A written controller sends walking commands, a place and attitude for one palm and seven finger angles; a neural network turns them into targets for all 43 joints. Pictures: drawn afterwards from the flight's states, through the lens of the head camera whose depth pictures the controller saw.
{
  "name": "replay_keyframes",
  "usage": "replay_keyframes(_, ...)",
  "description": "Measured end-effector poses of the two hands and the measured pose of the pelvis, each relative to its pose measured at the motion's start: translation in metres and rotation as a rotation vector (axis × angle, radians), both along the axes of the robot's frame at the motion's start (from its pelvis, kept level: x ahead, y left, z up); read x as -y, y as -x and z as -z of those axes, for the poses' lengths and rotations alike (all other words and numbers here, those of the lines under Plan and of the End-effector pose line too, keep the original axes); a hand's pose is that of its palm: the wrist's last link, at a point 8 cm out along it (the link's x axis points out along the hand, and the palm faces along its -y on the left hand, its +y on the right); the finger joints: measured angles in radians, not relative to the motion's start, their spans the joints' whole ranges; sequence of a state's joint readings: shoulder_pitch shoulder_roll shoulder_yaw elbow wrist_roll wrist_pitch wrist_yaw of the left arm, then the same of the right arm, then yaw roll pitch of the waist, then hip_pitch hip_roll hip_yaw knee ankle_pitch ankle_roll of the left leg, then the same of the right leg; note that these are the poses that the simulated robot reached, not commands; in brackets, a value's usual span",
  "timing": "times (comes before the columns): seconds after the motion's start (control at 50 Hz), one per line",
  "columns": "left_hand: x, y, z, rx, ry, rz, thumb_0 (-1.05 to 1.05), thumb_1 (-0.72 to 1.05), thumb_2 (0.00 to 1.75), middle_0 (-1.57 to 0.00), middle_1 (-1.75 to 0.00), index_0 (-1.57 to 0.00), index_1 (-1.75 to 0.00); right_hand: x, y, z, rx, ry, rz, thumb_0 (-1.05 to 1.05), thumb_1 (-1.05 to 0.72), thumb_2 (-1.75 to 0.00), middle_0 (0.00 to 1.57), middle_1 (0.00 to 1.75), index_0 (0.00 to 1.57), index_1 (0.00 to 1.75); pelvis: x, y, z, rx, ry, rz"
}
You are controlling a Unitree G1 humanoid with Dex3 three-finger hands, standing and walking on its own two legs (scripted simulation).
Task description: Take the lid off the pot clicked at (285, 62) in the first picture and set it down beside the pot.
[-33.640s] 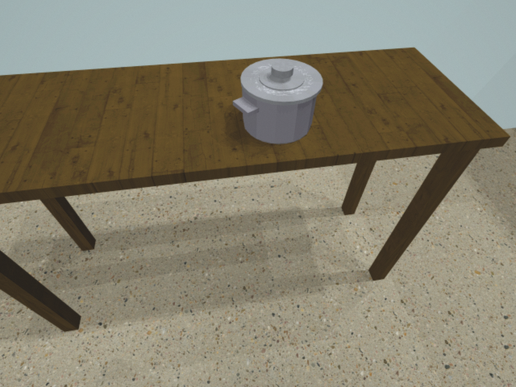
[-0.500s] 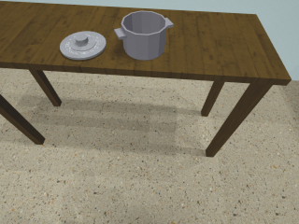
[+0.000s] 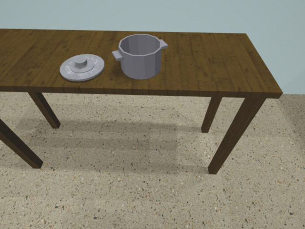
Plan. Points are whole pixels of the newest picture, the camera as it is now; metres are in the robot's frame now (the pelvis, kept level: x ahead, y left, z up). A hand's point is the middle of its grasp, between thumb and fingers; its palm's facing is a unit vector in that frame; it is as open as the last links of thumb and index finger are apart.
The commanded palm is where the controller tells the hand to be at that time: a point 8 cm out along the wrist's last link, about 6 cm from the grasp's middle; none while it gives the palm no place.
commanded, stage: let the arm hang, fingers relaxed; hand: left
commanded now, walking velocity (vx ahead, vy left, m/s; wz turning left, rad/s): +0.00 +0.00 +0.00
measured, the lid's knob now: (81, 61) +0.68 +0.31 +0.06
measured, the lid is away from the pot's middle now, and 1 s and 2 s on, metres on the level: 0.24 0.24 0.24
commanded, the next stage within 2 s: look to check the result in 1.08 s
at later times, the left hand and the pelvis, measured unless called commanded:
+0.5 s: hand out of the picture -0.01 +0.18 -0.17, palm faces +0.03 -0.98 -0.19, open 7.3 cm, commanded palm none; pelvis -0.01 +0.01 +0.00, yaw +0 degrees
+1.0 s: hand out of the picture -0.02 +0.18 -0.17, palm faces +0.03 -0.98 -0.19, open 7.3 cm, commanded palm none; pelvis -0.02 +0.01 +0.00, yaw +0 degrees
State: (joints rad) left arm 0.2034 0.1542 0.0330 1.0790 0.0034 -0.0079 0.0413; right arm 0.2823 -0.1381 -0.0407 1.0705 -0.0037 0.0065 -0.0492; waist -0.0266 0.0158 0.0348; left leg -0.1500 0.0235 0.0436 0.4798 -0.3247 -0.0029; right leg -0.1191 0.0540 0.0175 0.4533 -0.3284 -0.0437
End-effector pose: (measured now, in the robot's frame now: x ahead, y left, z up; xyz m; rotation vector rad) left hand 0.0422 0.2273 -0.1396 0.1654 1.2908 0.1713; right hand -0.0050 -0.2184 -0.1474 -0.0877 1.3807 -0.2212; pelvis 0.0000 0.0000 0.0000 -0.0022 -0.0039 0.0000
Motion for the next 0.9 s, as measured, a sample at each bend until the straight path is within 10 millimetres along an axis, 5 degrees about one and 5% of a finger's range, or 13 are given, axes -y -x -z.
replay_keyframes(0.48,0.002,0.056,0.004,-0.131,0.03,-0.022,0.0,0.92,0.89,-0.2,-0.3,-0.2,-0.3,-0.02,0.031,-0.002,-0.066,-0.028,0.015,0.0,-0.91,-0.89,0.2,0.3,0.2,0.3,-0.007,0.01,-0.002,0.003,0.002,0.006)
replay_keyframes(0.9,0.0,0.065,0.005,-0.14,0.036,-0.023,0.01,0.92,0.9,-0.2,-0.3,-0.2,-0.3,-0.025,0.036,-0.002,-0.063,-0.025,0.013,0.0,-0.91,-0.89,0.2,0.3,0.2,0.3,-0.012,0.016,-0.003,0.002,0.002,0.006)
